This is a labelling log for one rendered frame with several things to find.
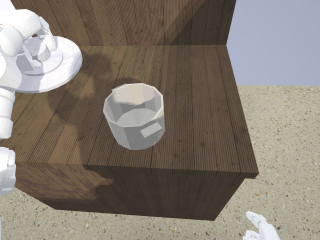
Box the left robot upper arm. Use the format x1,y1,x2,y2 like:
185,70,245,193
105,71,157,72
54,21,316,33
0,147,16,240

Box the robot left forearm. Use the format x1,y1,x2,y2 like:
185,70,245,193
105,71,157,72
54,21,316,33
0,20,23,140

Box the pot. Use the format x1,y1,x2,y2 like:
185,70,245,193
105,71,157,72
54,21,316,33
103,83,165,150

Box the table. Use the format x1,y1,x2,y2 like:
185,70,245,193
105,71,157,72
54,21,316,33
0,0,259,221

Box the right robot hand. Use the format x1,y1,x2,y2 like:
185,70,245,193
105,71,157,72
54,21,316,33
242,211,280,240

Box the left robot hand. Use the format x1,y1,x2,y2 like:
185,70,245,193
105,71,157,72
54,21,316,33
0,9,56,72

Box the lid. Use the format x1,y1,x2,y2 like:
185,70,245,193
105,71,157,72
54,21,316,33
15,35,83,94

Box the knob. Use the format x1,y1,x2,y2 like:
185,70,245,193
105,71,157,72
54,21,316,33
24,41,50,63

